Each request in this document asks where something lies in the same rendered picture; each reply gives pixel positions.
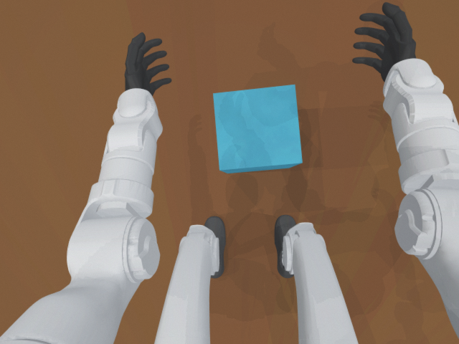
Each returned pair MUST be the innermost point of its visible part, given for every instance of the robot right upper arm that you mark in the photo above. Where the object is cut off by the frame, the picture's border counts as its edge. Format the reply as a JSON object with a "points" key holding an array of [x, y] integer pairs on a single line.
{"points": [[428, 227]]}

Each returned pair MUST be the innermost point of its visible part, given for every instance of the left robot forearm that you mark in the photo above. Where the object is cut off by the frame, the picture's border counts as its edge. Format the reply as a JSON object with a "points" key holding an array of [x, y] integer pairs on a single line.
{"points": [[124, 185]]}

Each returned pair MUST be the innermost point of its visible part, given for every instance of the carton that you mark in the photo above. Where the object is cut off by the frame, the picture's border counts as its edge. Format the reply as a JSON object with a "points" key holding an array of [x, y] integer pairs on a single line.
{"points": [[257, 129]]}

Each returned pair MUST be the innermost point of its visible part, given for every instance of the right robot shin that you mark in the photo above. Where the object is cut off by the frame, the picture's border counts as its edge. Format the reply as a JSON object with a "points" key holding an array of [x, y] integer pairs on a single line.
{"points": [[303, 226]]}

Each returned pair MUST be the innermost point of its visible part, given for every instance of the right robot forearm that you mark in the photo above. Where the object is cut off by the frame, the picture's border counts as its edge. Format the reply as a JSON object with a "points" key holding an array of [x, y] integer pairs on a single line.
{"points": [[426, 131]]}

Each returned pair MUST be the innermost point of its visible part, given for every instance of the robot left hand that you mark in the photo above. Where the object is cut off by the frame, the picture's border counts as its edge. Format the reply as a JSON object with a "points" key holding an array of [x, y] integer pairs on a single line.
{"points": [[136, 74]]}

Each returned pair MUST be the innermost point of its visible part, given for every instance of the robot right hand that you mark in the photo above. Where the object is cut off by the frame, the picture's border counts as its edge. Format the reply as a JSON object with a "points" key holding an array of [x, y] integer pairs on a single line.
{"points": [[397, 39]]}

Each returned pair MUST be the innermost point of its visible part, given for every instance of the right robot foot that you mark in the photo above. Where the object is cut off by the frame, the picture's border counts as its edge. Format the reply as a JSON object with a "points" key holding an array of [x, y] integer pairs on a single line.
{"points": [[282, 225]]}

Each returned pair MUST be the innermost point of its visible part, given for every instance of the robot left upper arm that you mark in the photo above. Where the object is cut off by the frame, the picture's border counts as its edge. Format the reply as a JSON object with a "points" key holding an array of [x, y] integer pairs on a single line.
{"points": [[108, 259]]}

